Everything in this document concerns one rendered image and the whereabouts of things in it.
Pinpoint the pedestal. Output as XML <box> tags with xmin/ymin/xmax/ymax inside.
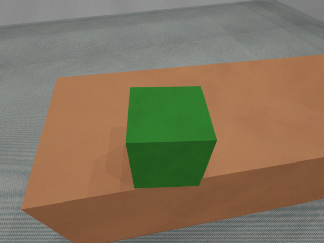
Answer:
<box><xmin>21</xmin><ymin>54</ymin><xmax>324</xmax><ymax>243</ymax></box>

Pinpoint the carton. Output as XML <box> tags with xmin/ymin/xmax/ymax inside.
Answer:
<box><xmin>126</xmin><ymin>86</ymin><xmax>217</xmax><ymax>189</ymax></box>

